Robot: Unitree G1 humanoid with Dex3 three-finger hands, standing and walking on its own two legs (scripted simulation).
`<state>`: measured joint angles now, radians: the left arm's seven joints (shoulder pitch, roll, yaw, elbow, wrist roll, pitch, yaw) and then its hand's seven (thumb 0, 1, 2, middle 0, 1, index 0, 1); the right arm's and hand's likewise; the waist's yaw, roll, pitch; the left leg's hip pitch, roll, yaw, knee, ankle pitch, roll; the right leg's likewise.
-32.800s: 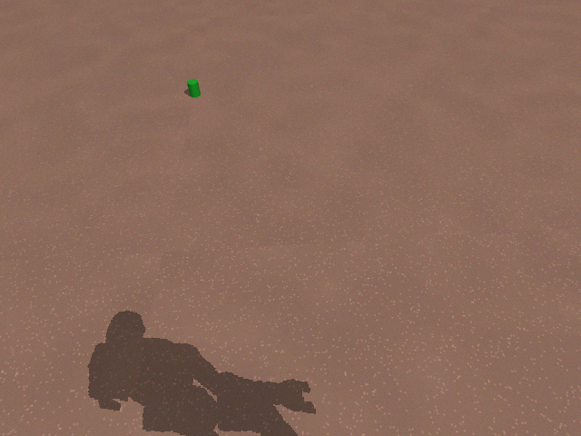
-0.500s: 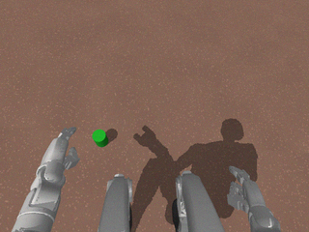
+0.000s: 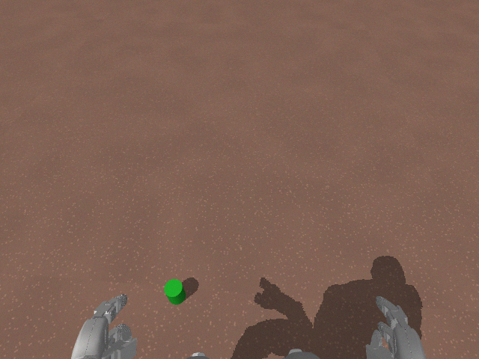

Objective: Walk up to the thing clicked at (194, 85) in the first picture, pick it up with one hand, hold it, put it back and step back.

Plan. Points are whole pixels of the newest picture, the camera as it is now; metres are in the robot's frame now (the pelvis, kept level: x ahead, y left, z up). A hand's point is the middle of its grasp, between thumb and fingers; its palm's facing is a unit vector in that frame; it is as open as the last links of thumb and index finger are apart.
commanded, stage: home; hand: left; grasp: from above
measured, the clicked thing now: (175, 292) +0.47 +0.24 -0.66
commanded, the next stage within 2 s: none
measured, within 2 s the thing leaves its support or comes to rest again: neither
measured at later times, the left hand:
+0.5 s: hand (126, 355) +0.17 +0.18 -0.04, palm faces +0.06 -0.98 -0.20, open 7.4 cm
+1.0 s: hand (128, 345) +0.18 +0.18 -0.04, palm faces +0.05 -0.98 -0.20, open 7.4 cm
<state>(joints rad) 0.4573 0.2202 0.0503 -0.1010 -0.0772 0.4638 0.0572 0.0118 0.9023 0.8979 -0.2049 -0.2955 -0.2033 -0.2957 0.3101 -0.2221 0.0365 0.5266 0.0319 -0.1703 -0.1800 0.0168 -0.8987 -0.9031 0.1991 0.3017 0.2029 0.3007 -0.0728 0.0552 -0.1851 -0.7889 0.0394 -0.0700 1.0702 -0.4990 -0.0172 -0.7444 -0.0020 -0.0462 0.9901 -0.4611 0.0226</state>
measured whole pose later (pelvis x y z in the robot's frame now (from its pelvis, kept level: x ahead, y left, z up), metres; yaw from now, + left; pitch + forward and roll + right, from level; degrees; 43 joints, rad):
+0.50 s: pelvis +0.01 +0.00 +0.01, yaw +1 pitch +10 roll -3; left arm 0.50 0.22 0.03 -0.15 -0.05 0.47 0.02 0.01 0.90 0.90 -0.20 -0.29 -0.20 -0.29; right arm 0.27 -0.21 0.04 0.53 0.00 -0.24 -0.18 0.02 -0.90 -0.90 0.20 0.30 0.21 0.30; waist -0.04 0.04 -0.15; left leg -0.70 0.03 -0.07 1.02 -0.49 -0.01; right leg -0.65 -0.01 -0.05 0.94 -0.46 0.03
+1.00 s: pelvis +0.02 +0.00 +0.01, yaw +0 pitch +10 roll -3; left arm 0.50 0.22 0.04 -0.14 -0.05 0.47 0.01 0.01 0.90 0.90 -0.20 -0.30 -0.20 -0.30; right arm 0.28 -0.22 0.03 0.54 0.00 -0.23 -0.17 0.02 -0.90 -0.90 0.20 0.30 0.20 0.30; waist -0.04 0.05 -0.16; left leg -0.69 0.03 -0.06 1.02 -0.51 -0.01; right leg -0.65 -0.01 -0.04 0.94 -0.47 0.03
